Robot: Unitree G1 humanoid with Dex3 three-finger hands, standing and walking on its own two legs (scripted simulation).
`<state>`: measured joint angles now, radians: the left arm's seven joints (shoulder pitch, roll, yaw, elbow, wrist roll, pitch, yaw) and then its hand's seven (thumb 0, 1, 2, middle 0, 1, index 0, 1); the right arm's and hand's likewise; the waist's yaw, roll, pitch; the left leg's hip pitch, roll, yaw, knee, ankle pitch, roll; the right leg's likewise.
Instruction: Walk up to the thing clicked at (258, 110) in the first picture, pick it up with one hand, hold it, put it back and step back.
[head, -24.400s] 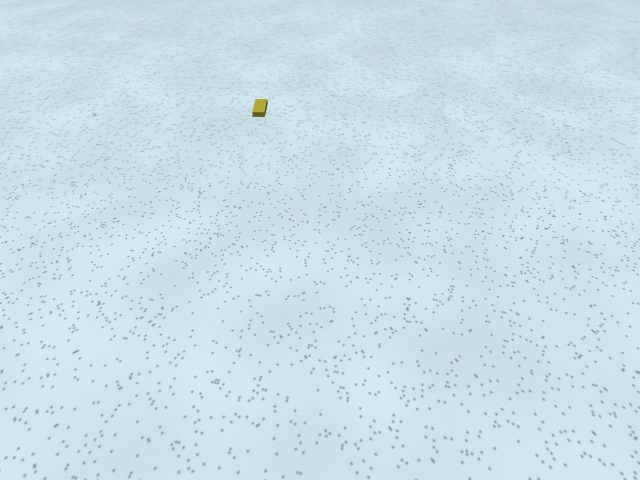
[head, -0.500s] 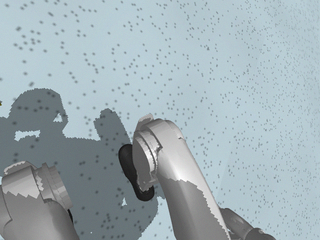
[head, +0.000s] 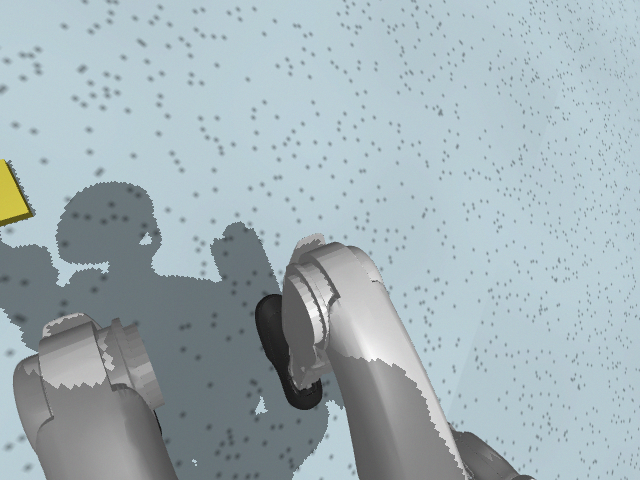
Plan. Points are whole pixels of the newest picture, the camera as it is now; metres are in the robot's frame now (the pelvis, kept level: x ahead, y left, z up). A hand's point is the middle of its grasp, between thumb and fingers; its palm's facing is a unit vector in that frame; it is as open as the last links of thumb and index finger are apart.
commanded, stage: settle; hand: left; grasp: from above
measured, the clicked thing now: out of the picture +0.46 +0.29 -0.30
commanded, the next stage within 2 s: lift in 0.54 s
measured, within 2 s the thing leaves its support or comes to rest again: neither
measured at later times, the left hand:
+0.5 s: hand out of the picture +0.43 +0.29 -0.17, palm faces -0.47 -0.12 -0.87, open 10.0 cm
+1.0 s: hand out of the picture +0.42 +0.29 -0.10, palm faces -0.47 -0.13 -0.87, open 10.1 cm
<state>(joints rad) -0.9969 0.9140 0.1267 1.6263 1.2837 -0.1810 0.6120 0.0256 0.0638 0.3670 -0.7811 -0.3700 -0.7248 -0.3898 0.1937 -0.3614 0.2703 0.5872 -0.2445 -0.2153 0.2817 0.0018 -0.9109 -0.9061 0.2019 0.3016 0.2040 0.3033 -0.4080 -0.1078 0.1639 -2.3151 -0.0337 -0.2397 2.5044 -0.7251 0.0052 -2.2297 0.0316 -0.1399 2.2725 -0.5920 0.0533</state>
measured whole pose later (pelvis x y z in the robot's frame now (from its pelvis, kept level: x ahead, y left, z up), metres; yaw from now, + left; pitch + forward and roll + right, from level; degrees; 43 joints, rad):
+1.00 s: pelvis +0.01 -0.01 +0.05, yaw +9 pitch +36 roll -7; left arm -0.86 0.59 0.00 1.23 1.15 -0.13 0.25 0.03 0.02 0.40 -0.83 -0.34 -0.77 -0.36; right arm 0.20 -0.30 0.01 0.69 -0.08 -0.02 0.13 0.00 -0.90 -0.91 0.20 0.30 0.20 0.30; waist -0.21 0.05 -0.12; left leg -2.20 -0.04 -0.10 2.27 -0.70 -0.01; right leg -2.18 -0.01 -0.02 2.17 -0.62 0.05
